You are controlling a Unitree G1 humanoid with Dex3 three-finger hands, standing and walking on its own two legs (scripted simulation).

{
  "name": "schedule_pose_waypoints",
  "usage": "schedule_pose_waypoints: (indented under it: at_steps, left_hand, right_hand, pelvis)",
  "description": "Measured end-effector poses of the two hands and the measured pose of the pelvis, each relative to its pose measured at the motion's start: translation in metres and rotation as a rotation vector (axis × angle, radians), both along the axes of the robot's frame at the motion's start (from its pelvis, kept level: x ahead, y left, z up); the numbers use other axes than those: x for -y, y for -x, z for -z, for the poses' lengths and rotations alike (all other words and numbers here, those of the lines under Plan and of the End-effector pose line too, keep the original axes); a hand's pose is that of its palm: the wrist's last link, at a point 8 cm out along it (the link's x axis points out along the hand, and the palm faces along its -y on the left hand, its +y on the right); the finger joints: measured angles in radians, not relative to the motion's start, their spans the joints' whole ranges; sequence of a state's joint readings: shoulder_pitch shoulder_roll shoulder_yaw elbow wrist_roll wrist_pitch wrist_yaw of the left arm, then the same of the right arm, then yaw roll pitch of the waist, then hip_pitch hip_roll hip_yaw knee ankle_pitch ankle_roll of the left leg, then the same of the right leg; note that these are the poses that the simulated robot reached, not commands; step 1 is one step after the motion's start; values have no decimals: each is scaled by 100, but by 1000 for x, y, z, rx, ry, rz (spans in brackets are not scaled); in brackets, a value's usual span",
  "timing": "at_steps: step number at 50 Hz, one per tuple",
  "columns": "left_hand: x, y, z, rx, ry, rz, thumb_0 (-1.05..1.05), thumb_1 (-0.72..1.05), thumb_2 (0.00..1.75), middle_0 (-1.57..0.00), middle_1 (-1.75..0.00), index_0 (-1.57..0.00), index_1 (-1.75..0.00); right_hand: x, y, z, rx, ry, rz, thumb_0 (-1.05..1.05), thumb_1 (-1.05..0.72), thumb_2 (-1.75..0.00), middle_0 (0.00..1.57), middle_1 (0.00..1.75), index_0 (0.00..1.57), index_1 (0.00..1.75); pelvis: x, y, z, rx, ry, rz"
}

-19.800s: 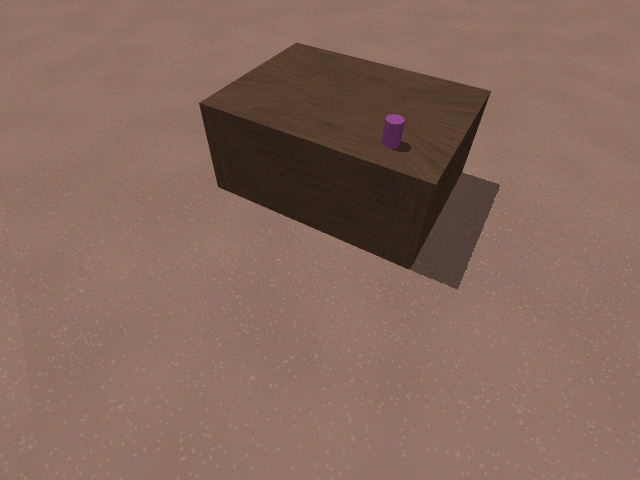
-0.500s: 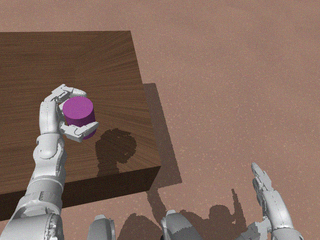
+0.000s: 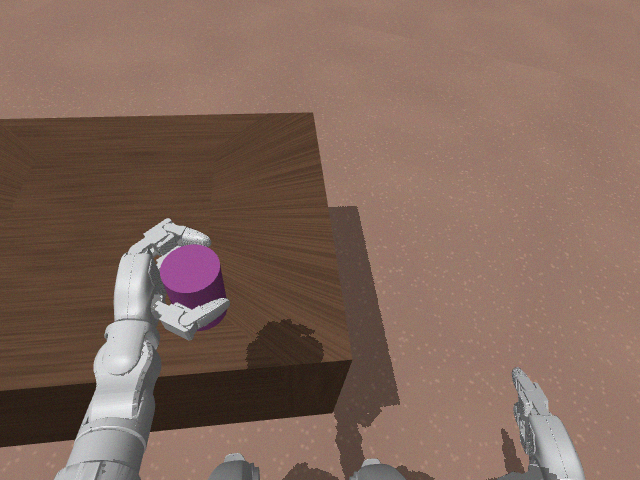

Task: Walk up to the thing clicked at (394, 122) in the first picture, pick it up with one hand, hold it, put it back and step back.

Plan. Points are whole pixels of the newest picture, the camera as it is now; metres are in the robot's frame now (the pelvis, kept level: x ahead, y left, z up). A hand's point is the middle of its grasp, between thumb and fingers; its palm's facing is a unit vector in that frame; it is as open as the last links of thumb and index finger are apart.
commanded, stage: lift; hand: left
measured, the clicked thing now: (196, 289) +0.36 +0.14 +0.02
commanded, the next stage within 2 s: hold in 0.38 s
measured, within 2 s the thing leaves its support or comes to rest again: neither
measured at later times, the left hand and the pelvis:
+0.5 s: hand (182, 286) +0.34 +0.14 +0.07, palm faces +0.02 -1.00 -0.01, open 10.2 cm; pelvis +0.00 +0.00 +0.01, yaw +0 degrees
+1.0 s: hand (170, 280) +0.34 +0.15 +0.09, palm faces +0.03 -1.00 -0.02, open 10.2 cm; pelvis +0.01 +0.00 +0.02, yaw +0 degrees
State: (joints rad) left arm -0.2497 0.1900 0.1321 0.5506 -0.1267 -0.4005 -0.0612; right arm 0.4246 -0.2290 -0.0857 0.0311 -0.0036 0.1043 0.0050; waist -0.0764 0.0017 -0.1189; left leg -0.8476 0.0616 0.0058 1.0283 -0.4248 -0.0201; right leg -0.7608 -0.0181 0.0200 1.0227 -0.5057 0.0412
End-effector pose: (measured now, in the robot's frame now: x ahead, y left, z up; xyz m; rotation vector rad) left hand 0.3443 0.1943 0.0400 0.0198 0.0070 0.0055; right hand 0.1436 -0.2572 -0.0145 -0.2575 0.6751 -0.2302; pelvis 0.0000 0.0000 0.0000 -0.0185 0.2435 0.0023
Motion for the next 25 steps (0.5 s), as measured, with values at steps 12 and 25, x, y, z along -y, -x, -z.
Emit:
schedule_pose_waypoints:
  at_steps: [12,25]
  left_hand:
    - [-1,16,-14,8,4,-5,0,-53,115,-79,-117,-78,-116]
    - [-2,25,-27,16,5,-10,0,-54,115,-79,-118,-77,-117]
  right_hand:
    - [0,-2,2,-12,-25,13,-1,51,-6,6,5,6,5]
    - [2,-4,-1,-10,-35,20,-1,52,-5,6,5,5,5]
  pelvis:
    - [1,-2,-7,33,-8,2]
    - [3,-4,-13,61,-13,2]
